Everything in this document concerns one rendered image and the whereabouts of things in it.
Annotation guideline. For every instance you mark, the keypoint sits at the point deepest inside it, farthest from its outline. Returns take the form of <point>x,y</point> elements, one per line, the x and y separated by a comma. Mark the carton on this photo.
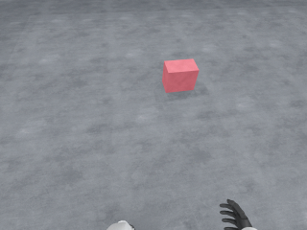
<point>179,75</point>

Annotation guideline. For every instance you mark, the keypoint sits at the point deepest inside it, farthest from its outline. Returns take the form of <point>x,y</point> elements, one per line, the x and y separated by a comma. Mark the robot right hand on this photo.
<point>241,220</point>

